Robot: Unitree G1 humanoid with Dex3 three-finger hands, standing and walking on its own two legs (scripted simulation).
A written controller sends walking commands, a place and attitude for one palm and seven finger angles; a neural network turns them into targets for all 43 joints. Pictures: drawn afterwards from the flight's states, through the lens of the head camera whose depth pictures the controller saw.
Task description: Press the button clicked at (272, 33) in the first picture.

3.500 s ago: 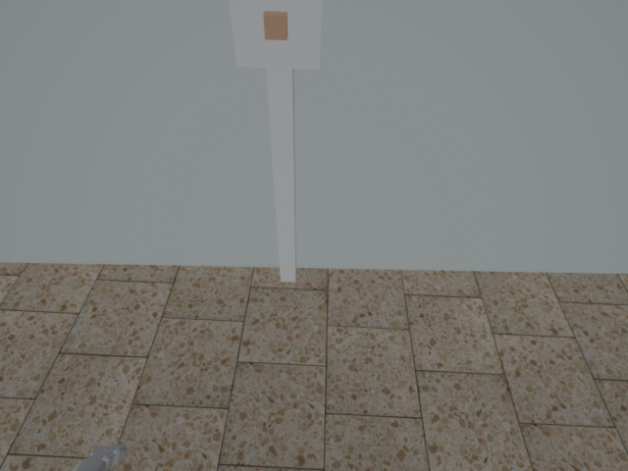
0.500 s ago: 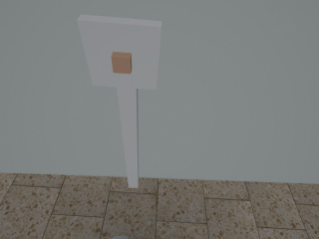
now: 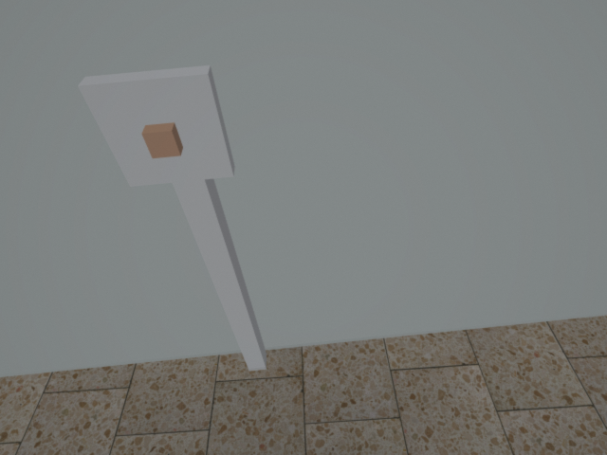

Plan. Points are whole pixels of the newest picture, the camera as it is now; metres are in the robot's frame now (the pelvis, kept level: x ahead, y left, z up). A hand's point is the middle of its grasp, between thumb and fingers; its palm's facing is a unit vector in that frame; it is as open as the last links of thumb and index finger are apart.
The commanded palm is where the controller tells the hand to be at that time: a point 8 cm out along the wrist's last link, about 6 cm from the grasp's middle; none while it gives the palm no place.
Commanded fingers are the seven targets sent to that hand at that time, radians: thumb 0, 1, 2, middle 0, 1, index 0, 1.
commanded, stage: come to a stop and stand still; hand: left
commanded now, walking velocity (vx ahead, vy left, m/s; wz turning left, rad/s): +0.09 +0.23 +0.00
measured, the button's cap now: (163, 139) +0.51 +0.24 +0.18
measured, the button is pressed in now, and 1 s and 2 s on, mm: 0 0 0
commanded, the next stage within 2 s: look again from close up in 0.76 s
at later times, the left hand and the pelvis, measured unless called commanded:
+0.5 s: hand out of the picture -0.04 +0.25 -0.18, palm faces +0.10 -0.98 -0.19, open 7.3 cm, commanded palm none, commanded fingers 0.00 0.90 0.90 -0.20 -0.30 -0.20 -0.30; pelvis -0.01 +0.07 +0.00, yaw +2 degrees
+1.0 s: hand out of the picture -0.02 +0.26 -0.18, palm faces +0.02 -0.98 -0.19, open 7.3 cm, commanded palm none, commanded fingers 0.00 0.90 0.90 -0.20 -0.30 -0.20 -0.30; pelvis -0.02 +0.09 +0.00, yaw +2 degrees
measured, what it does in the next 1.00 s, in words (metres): steps on the spot: left foot, then right foot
